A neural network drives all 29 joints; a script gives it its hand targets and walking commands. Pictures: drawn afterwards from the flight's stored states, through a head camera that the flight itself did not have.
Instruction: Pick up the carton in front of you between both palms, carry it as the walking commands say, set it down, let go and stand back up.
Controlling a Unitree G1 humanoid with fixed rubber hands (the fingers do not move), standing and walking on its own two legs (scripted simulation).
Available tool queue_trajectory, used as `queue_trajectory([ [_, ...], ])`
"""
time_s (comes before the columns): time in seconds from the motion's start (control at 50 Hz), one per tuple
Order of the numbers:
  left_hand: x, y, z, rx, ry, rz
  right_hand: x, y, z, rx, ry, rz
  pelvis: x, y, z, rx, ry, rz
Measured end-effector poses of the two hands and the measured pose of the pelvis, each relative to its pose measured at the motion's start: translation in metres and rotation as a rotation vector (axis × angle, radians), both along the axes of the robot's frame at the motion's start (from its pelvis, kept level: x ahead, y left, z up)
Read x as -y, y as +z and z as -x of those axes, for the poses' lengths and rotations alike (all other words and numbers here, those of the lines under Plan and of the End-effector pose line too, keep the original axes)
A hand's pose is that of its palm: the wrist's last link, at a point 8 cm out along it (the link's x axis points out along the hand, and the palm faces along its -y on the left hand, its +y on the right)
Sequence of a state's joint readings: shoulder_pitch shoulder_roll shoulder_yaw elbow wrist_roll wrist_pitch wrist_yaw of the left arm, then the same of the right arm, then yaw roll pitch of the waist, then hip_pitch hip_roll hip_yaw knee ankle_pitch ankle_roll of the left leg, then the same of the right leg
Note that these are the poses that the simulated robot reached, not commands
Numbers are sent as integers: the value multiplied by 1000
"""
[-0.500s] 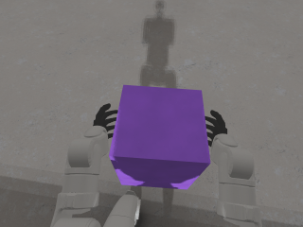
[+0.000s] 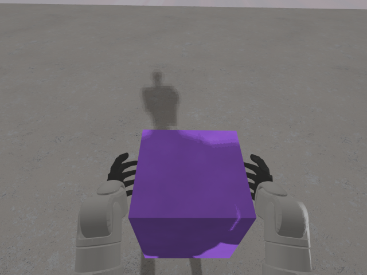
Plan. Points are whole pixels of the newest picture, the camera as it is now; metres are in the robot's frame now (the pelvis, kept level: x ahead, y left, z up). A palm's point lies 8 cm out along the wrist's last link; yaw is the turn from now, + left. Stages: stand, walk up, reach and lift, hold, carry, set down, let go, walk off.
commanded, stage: carry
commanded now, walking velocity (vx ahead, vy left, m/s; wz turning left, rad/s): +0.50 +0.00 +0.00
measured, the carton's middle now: (188, 197) +0.30 +0.00 +0.02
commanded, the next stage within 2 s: none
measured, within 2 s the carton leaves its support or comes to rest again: neither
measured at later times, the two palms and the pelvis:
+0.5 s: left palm (123, 113) +0.55 +0.19 +0.08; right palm (223, 114) +0.55 -0.11 +0.09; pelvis +0.29 +0.04 +0.00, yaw -1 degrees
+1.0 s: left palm (148, 68) +0.85 +0.15 +0.09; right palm (222, 71) +0.86 -0.15 +0.08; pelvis +0.59 +0.00 +0.00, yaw +2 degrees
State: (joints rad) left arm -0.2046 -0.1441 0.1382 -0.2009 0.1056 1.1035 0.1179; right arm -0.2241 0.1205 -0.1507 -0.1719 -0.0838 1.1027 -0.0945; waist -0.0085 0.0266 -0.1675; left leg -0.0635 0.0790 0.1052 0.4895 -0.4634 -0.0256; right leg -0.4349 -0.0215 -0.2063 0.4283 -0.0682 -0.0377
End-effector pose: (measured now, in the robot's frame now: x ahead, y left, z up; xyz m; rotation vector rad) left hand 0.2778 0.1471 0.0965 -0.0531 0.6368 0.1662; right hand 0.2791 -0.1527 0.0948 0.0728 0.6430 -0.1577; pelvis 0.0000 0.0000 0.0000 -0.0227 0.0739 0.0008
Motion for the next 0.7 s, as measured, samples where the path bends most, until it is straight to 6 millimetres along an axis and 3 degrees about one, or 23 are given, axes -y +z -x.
queue_trajectory([
  [0.08,0,-9,-23,-78,24,-16,0,-13,-31,-78,34,-5,10,6,-41,-3,25,-8],
  [0.2,-5,0,-68,-111,51,-12,-5,-3,-85,-110,73,12,12,21,-99,-6,25,-32],
  [0.34,-16,13,-157,-47,19,-6,-16,13,-165,-46,43,19,-6,19,-185,4,18,-28],
  [0.46,-39,-6,-250,-27,-14,22,-39,2,-248,-27,15,51,-34,-5,-270,21,-9,-36],
  [0.56,-43,-17,-304,-134,-40,33,-44,-10,-292,-134,-20,48,-47,9,-317,5,-29,-14],
  [0.7,-41,1,-380,-96,-57,22,-41,9,-365,-97,-30,46,-47,24,-392,-3,-19,1],
])
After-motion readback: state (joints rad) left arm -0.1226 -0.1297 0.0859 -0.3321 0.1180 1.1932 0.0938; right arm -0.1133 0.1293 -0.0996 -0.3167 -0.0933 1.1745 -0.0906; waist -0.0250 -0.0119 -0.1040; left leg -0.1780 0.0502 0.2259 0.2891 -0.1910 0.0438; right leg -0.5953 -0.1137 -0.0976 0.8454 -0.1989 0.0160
